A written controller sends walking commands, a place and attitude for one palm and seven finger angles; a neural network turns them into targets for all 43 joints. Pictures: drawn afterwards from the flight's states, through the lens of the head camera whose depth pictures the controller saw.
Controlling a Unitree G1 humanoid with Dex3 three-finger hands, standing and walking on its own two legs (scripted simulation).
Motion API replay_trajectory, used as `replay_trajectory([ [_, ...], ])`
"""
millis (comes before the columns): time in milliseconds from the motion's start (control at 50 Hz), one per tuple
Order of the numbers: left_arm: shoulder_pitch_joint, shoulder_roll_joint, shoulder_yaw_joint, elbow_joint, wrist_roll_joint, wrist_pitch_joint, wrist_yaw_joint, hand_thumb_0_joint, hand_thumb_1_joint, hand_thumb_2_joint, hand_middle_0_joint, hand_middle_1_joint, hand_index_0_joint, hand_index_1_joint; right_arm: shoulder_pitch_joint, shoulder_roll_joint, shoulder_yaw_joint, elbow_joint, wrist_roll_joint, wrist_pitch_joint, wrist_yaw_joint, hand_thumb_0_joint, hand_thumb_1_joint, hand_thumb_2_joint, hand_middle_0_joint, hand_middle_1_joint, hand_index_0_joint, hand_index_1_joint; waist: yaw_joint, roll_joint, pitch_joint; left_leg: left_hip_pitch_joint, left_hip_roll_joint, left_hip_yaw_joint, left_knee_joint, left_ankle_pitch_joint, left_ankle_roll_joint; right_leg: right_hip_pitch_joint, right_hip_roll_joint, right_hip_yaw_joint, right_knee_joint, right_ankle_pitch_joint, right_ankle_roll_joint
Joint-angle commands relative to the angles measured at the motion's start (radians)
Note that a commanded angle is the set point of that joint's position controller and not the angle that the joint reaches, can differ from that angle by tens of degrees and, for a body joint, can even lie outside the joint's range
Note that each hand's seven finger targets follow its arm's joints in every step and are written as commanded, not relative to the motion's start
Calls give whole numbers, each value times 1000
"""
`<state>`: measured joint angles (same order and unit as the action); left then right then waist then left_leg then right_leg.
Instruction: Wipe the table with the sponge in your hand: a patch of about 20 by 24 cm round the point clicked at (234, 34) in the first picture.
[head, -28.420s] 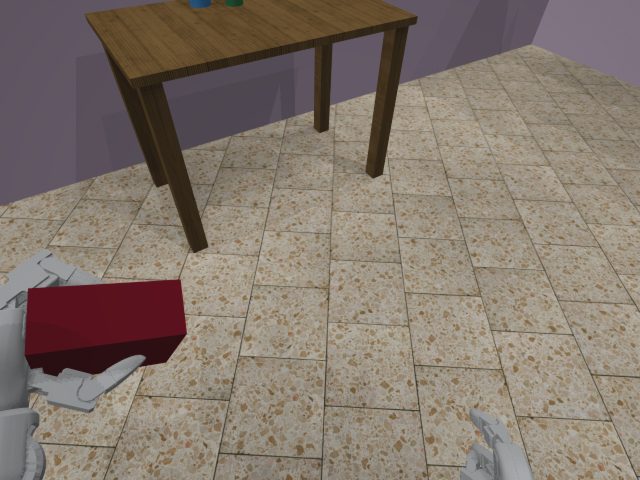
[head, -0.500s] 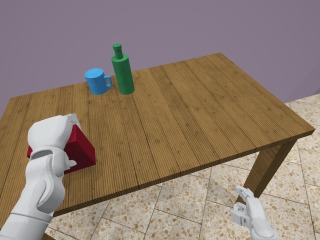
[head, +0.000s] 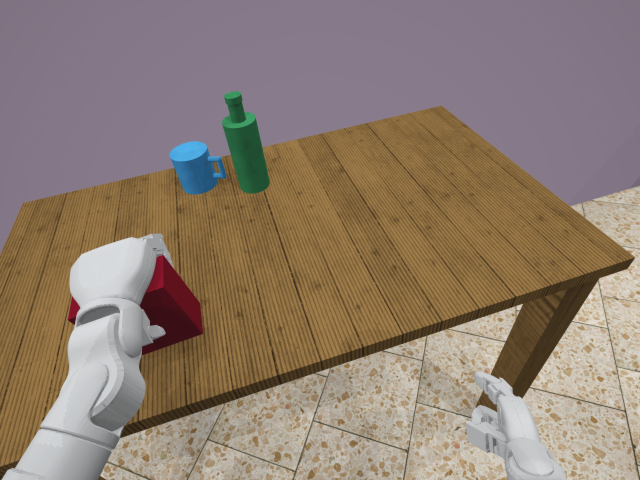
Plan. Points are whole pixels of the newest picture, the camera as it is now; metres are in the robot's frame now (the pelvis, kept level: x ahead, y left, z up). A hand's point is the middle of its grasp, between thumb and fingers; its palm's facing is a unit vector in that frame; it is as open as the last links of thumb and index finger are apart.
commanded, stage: move the sponge above the wiping area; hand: left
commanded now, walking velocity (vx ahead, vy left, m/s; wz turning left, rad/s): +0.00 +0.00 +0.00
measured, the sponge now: (149, 317) +0.28 +0.28 +0.07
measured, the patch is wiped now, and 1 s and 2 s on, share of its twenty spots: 0.00 0.00 0.00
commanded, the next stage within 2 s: none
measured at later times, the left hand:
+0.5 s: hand (138, 302) +0.27 +0.27 +0.11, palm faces +0.05 -0.09 -0.99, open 9.6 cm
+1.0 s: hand (139, 311) +0.26 +0.27 +0.11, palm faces +0.04 -0.10 -0.99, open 9.6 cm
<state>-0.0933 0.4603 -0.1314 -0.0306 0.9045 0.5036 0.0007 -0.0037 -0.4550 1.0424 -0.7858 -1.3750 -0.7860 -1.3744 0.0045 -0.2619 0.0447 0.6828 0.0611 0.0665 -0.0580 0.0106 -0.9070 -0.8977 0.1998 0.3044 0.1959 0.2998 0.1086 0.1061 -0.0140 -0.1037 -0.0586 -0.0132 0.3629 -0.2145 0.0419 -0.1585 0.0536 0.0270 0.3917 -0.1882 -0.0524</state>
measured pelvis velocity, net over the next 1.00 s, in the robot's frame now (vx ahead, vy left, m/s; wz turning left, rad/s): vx -0.01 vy -0.01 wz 0.00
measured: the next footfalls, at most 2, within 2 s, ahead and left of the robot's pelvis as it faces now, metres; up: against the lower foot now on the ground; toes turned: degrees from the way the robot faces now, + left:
none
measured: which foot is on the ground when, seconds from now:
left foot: down 0.00-1.00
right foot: down 0.00-1.00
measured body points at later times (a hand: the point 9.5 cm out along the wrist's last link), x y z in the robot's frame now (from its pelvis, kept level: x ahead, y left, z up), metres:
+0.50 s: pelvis +0.00 -0.01 +0.00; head -0.02 -0.06 +0.45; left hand +0.26 +0.27 +0.17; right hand +0.25 -0.21 -0.08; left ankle -0.01 +0.09 -0.74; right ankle +0.02 -0.09 -0.74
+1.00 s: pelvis -0.01 -0.01 +0.00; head -0.03 -0.06 +0.44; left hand +0.25 +0.27 +0.17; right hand +0.24 -0.21 -0.08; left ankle -0.01 +0.09 -0.74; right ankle +0.02 -0.09 -0.74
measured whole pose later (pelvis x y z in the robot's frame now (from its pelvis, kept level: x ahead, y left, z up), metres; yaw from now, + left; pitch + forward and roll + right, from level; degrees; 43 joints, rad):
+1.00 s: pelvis -0.01 -0.01 +0.00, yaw +0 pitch -3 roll +1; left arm -0.03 0.48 -0.11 -0.08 0.88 0.49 -0.07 0.00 -0.45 1.04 -0.78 -1.38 -0.78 -1.38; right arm 0.01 -0.28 0.04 0.67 0.06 0.07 -0.06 0.01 -0.91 -0.90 0.20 0.30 0.20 0.30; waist 0.10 0.12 -0.01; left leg -0.10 -0.05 -0.01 0.38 -0.22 0.03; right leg -0.16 0.06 0.03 0.41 -0.19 -0.06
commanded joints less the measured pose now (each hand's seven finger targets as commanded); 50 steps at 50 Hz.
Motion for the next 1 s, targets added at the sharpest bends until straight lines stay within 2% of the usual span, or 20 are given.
replay_trajectory([
  [0,-220,166,70,-210,29,28,-9,0,100,1300,-1200,-1600,-1200,-1600,-248,-96,-24,-197,1,-51,6,0,-900,-900,200,300,200,300,4,-103,-208,-10,23,-54,-32,252,-3,124,-40,62,-31,175,-30],
  [60,-248,250,132,-214,49,31,-20,0,100,1300,-1200,-1600,-1200,-1600,-260,-104,-19,-200,-3,-38,-1,0,-900,-900,200,300,200,300,9,-124,-189,-17,21,-60,-37,203,3,112,-29,100,-41,121,-35],
  [100,-297,238,117,-231,62,8,-19,0,100,1300,-1200,-1600,-1200,-1600,-244,-95,-17,-200,-5,-40,-3,0,-900,-900,200,300,200,300,4,-115,-216,-9,17,-55,-33,218,4,124,-36,76,-33,132,-31],
  [160,-334,314,180,-259,74,-22,3,0,100,1300,-1200,-1600,-1200,-1600,-251,-98,-16,-196,-11,-42,-12,0,-900,-900,200,300,200,300,16,-46,-230,11,13,-61,-33,207,5,127,-23,126,-43,121,-46],
  [220,-317,257,147,-226,61,-41,17,0,100,1300,-1200,-1600,-1200,-1600,-227,-91,-20,-183,-14,-48,-10,0,-900,-900,200,300,200,300,8,-27,-225,12,13,-55,-31,245,-2,133,-28,91,-43,162,-44],
  [260,-328,285,171,-214,56,-30,24,0,100,1300,-1200,-1600,-1200,-1600,-242,-93,-17,-183,-7,-50,-10,0,-900,-900,200,300,200,300,10,-14,-200,12,14,-61,-35,213,-2,108,-23,124,-57,120,-51],
  [280,-325,252,153,-192,46,-23,23,0,100,1300,-1200,-1600,-1200,-1600,-228,-94,-21,-183,-8,-53,-10,0,-900,-900,200,300,200,300,6,-42,-225,0,13,-47,-25,229,1,138,-32,94,-45,158,-43],
  [360,-241,274,173,-220,30,-3,2,0,100,1300,-1200,-1600,-1200,-1600,-259,-99,-20,-193,-2,-50,-4,0,-900,-900,200,300,200,300,21,-40,-229,0,10,-56,-25,241,0,148,-33,123,-38,178,-44],
  [380,-239,221,128,-226,24,1,-10,0,100,1300,-1200,-1600,-1200,-1600,-246,-97,-22,-199,-5,-52,-2,0,-900,-900,200,300,200,300,10,-58,-247,-4,11,-43,-15,262,5,167,-40,90,-27,220,-36],
  [460,-194,273,165,-226,23,4,-37,0,100,1300,-1200,-1600,-1200,-1600,-251,-106,-21,-197,-1,-45,0,0,-900,-900,200,300,200,300,4,-98,-188,-18,16,-56,-18,225,6,123,-34,120,-39,178,-35],
  [480,-207,222,119,-230,21,2,-44,0,100,1300,-1200,-1600,-1200,-1600,-242,-101,-20,-207,-2,-46,-2,0,-900,-900,200,300,200,300,0,-101,-193,-24,14,-45,-16,221,12,133,-43,88,-36,176,-26],
  [560,-269,335,207,-252,40,-45,-23,0,100,1300,-1200,-1600,-1200,-1600,-238,-105,-21,-198,-8,-53,-15,0,-900,-900,200,300,200,300,6,-87,-194,-9,11,-57,-17,177,11,109,-33,134,-53,105,-34],
  [640,-295,313,203,-233,40,-92,11,0,100,1300,-1200,-1600,-1200,-1600,-214,-97,-28,-184,-12,-63,-21,0,-900,-900,200,300,200,300,7,-48,-217,-3,7,-54,-19,203,4,131,-38,112,-50,132,-35],
  [660,-316,355,237,-241,41,-91,20,0,100,1300,-1200,-1600,-1200,-1600,-226,-101,-24,-185,-10,-70,-23,0,-900,-900,200,300,200,300,11,-21,-217,5,7,-59,-21,185,3,121,-31,145,-58,106,-45],
  [760,-286,317,220,-198,16,-66,25,0,100,1300,-1200,-1600,-1200,-1600,-241,-101,-28,-178,-2,-72,-17,0,-900,-900,200,300,200,300,13,-8,-208,-9,9,-54,-27,185,-4,126,-37,137,-59,108,-44],
  [800,-267,237,147,-200,6,-52,7,0,100,1300,-1200,-1600,-1200,-1600,-235,-95,-30,-184,0,-75,-10,0,-900,-900,200,300,200,300,3,-31,-208,-10,15,-47,-24,209,-3,125,-46,94,-48,144,-32],
  [860,-158,257,175,-211,0,-26,-18,0,100,1300,-1200,-1600,-1200,-1600,-254,-104,-31,-195,-1,-70,-3,0,-900,-900,200,300,200,300,20,-75,-209,-18,16,-54,-18,216,1,135,-42,116,-39,163,-34],
  [880,-161,226,146,-220,-1,-19,-29,0,100,1300,-1200,-1600,-1200,-1600,-241,-105,-31,-201,-3,-66,-1,0,-900,-900,200,300,200,300,12,-96,-220,-26,15,-45,-15,223,6,149,-47,86,-31,182,-27],
  [960,-226,284,174,-265,23,-25,-32,0,100,1300,-1200,-1600,-1200,-1600,-253,-105,-23,-203,-2,-56,-3,0,-900,-900,200,300,200,300,4,-101,-171,-23,19,-60,-28,171,5,93,-34,117,-49,93,-31],
  [980,-260,245,139,-266,27,-32,-29,0,100,1300,-1200,-1600,-1200,-1600,-237,-100,-23,-213,-5,-61,-7,0,-900,-900,200,300,200,300,3,-106,-196,-26,17,-49,-23,169,10,112,-42,85,-42,94,-25],
])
